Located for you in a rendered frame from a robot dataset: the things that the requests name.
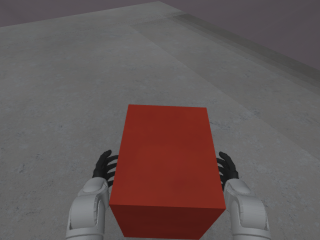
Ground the left robot forearm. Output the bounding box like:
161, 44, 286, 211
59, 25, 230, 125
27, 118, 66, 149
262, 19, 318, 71
65, 177, 110, 240

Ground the robot left hand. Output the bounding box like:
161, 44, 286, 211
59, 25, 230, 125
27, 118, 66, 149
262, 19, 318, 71
92, 150, 119, 188

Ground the right robot forearm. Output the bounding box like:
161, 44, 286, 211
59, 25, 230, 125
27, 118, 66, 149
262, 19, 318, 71
223, 178, 272, 240

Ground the carton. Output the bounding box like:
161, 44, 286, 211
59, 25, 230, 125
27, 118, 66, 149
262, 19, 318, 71
109, 104, 226, 240

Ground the robot right hand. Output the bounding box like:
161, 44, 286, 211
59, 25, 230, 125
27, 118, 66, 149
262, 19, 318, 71
216, 151, 239, 192

